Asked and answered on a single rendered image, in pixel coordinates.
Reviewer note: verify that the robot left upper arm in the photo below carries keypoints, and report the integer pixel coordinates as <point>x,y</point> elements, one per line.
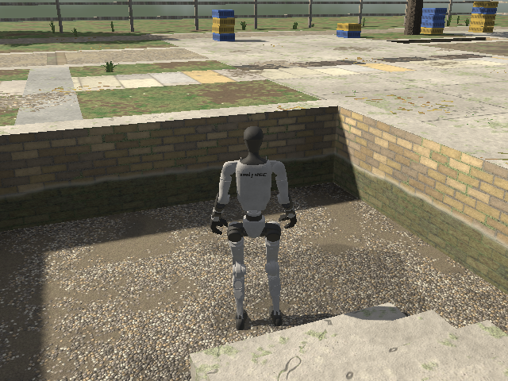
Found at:
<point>225,180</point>

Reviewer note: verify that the robot left thigh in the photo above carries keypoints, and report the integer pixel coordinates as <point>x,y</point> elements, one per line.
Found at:
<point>236,244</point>

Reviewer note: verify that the robot right hand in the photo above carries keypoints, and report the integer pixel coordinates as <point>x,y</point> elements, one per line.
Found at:
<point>285,217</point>

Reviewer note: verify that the robot right upper arm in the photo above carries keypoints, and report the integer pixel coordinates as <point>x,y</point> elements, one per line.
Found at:
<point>281,180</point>

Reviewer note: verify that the robot left hand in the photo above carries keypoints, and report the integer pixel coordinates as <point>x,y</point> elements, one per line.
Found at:
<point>220,223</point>

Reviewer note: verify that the robot head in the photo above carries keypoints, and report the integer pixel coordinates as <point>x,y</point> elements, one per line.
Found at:
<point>253,138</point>

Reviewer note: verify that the robot right forearm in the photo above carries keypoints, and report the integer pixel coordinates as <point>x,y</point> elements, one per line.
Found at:
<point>289,208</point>

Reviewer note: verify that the robot left forearm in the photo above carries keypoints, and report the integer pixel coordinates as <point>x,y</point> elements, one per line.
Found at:
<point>218,210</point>

